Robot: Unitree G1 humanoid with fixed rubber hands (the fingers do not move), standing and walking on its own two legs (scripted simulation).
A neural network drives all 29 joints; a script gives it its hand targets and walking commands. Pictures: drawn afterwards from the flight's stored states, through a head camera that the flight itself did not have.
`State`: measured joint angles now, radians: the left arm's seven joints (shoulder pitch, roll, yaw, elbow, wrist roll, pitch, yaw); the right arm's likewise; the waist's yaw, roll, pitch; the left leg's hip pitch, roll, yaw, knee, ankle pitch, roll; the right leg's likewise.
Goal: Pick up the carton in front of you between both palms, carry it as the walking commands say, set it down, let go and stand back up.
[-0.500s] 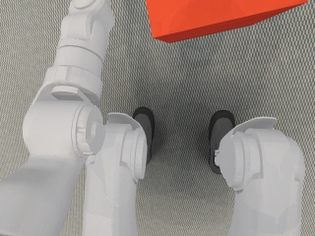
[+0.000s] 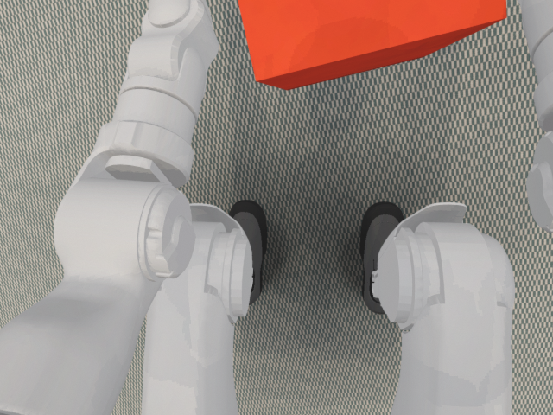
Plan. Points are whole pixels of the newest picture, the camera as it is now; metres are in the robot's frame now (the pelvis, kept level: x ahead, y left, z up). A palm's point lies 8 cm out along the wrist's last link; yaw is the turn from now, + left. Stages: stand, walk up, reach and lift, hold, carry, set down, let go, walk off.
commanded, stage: reach and lift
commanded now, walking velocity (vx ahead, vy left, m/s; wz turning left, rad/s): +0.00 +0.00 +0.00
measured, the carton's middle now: out of the picture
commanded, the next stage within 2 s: none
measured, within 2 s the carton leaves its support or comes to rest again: leaves its support in 0.32 s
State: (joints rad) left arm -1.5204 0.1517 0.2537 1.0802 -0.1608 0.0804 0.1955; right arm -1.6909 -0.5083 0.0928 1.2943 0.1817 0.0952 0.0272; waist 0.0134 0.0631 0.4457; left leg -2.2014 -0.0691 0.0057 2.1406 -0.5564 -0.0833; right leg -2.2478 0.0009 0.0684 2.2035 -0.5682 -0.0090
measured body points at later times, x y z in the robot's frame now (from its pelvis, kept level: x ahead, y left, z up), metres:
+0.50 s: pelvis +0.01 +0.00 +0.01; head +0.35 -0.08 +0.29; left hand +0.56 +0.09 -0.12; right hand +0.56 -0.21 -0.13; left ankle +0.13 +0.14 -0.34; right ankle +0.11 -0.12 -0.34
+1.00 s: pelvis +0.00 +0.02 +0.12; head +0.27 -0.04 +0.48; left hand +0.52 +0.10 +0.06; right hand +0.51 -0.20 +0.05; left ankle +0.13 +0.14 -0.34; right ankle +0.11 -0.12 -0.34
